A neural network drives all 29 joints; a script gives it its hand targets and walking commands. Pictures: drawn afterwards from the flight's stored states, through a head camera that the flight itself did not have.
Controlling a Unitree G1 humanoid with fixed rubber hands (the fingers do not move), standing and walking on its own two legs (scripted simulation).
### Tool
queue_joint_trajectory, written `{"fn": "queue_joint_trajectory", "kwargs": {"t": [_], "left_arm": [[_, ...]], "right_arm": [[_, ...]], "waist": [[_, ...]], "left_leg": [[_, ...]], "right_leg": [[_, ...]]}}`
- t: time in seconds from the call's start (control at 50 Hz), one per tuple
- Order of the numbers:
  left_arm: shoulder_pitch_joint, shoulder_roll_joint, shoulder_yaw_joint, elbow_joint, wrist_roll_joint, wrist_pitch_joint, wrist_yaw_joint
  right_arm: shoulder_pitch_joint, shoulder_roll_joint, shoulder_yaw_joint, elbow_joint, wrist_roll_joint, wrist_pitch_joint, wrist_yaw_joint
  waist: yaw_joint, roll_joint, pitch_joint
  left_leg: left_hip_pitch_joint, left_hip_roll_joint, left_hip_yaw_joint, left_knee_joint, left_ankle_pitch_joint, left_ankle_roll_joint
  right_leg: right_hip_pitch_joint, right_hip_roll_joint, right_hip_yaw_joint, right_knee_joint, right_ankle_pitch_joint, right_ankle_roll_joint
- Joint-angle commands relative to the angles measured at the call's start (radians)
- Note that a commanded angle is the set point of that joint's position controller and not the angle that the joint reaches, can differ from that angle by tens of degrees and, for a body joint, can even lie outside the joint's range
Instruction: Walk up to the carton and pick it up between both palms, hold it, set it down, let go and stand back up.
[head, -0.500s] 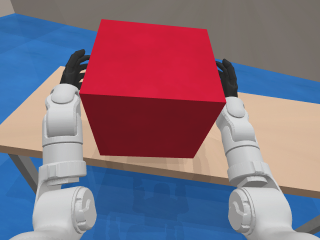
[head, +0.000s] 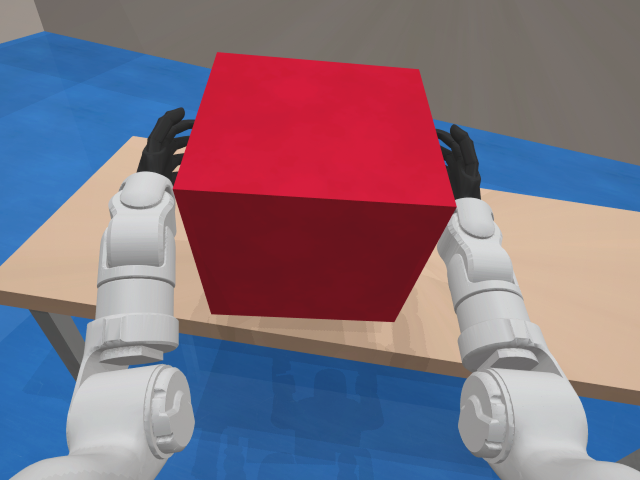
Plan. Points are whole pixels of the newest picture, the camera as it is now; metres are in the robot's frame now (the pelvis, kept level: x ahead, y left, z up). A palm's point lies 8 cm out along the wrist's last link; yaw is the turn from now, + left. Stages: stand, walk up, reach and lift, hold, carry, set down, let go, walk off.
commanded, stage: set down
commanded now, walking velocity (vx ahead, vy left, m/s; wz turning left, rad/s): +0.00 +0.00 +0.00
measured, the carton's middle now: (311, 196) +0.45 -0.01 +0.16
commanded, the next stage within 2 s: none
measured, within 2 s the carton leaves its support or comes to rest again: neither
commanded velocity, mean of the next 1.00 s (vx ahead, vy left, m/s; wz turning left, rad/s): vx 0.00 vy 0.00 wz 0.00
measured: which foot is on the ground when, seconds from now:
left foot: down 0.00-1.00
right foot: down 0.00-1.00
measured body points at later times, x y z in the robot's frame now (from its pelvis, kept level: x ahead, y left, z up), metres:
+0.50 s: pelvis +0.01 -0.01 +0.00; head +0.00 +0.01 +0.45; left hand +0.45 +0.15 +0.18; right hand +0.42 -0.21 +0.19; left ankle -0.01 +0.12 -0.75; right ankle +0.01 -0.12 -0.75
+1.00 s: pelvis +0.01 +0.00 +0.00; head +0.01 +0.02 +0.45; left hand +0.46 +0.14 +0.16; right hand +0.43 -0.21 +0.18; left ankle -0.01 +0.12 -0.75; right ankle +0.01 -0.12 -0.75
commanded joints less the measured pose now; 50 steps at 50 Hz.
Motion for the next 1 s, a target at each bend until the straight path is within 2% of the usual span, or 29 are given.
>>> {"fn": "queue_joint_trajectory", "kwargs": {"t": [0.0, 0.12, 0.18, 0.24, 0.32, 0.4, 0.5, 0.56, 0.66, 0.8, 0.88, 0.98], "left_arm": [[-0.563, -0.468, -0.344, -0.037, -0.102, -0.060, -0.115], [-0.594, -0.482, -0.343, 0.019, -0.107, -0.111, -0.085], [-0.611, -0.486, -0.341, 0.046, -0.111, -0.141, -0.068], [-0.629, -0.480, -0.334, 0.071, -0.113, -0.170, -0.055], [-0.641, -0.461, -0.297, 0.127, -0.107, -0.196, -0.053], [-0.654, -0.447, -0.272, 0.158, -0.105, -0.219, -0.060], [-0.685, -0.445, -0.260, 0.187, -0.107, -0.254, -0.065], [-0.697, -0.452, -0.264, 0.199, -0.108, -0.268, -0.064], [-0.712, -0.473, -0.275, 0.221, -0.111, -0.284, -0.057], [-0.700, -0.493, -0.263, 0.262, -0.102, -0.286, -0.038], [-0.714, -0.486, -0.244, 0.272, -0.097, -0.295, -0.027], [-0.716, -0.456, -0.189, 0.310, -0.073, -0.302, -0.027]], "right_arm": [[-0.586, 0.313, 0.196, -0.148, -0.014, -0.076, 0.124], [-0.620, 0.310, 0.161, -0.103, -0.038, -0.113, 0.145], [-0.642, 0.324, 0.164, -0.100, -0.046, -0.130, 0.155], [-0.652, 0.347, 0.175, -0.083, -0.054, -0.137, 0.162], [-0.657, 0.380, 0.182, -0.059, -0.068, -0.132, 0.167], [-0.646, 0.415, 0.180, -0.049, -0.089, -0.128, 0.162], [-0.629, 0.442, 0.162, -0.023, -0.115, -0.130, 0.157], [-0.620, 0.446, 0.141, -0.009, -0.133, -0.134, 0.156], [-0.622, 0.426, 0.098, 0.021, -0.156, -0.147, 0.162], [-0.639, 0.378, 0.047, 0.058, -0.168, -0.161, 0.185], [-0.649, 0.368, 0.028, 0.077, -0.178, -0.163, 0.200], [-0.642, 0.384, -0.004, 0.091, -0.206, -0.152, 0.215]], "waist": [[-0.043, 0.106, -0.327], [-0.025, 0.113, -0.373], [-0.003, 0.108, -0.415], [0.017, 0.089, -0.451], [0.037, 0.052, -0.457], [0.041, 0.031, -0.477], [0.031, 0.040, -0.493], [0.020, 0.054, -0.496], [0.004, 0.087, -0.497], [0.010, 0.109, -0.481], [0.018, 0.106, -0.491], [0.033, 0.080, -0.470]], "left_leg": [[0.059, -0.029, 0.089, -0.012, 0.292, -0.076], [0.068, -0.024, 0.087, 0.001, 0.336, -0.089], [0.057, -0.026, 0.088, 0.005, 0.353, -0.086], [0.032, -0.032, 0.094, 0.007, 0.355, -0.076], [-0.056, -0.043, 0.103, -0.016, 0.292, -0.050], [-0.129, -0.051, 0.111, -0.038, 0.250, -0.030], [-0.161, -0.057, 0.117, -0.041, 0.255, -0.031], [-0.140, -0.053, 0.116, -0.037, 0.271, -0.040], [-0.048, -0.040, 0.109, -0.007, 0.366, -0.071], [0.060, -0.017, 0.099, 0.027, 0.476, -0.102], [0.052, -0.012, 0.100, 0.025, 0.466, -0.100], [-0.039, -0.019, 0.113, -0.009, 0.361, -0.074]], "right_leg": [[0.084, 0.051, -0.064, -0.005, 0.107, 0.019], [0.061, 0.056, -0.068, -0.002, 0.102, 0.016], [0.068, 0.055, -0.062, 0.006, 0.134, 0.020], [0.099, 0.052, -0.049, 0.019, 0.190, 0.029], [0.171, 0.038, -0.026, 0.040, 0.265, 0.048], [0.254, 0.025, -0.004, 0.065, 0.363, 0.065], [0.292, 0.020, 0.007, 0.085, 0.431, 0.071], [0.272, 0.023, 0.003, 0.084, 0.427, 0.068], [0.185, 0.037, -0.018, 0.068, 0.383, 0.053], [0.061, 0.057, -0.041, 0.034, 0.278, 0.031], [0.046, 0.057, -0.040, 0.030, 0.254, 0.030], [0.091, 0.041, -0.026, 0.038, 0.264, 0.042]]}}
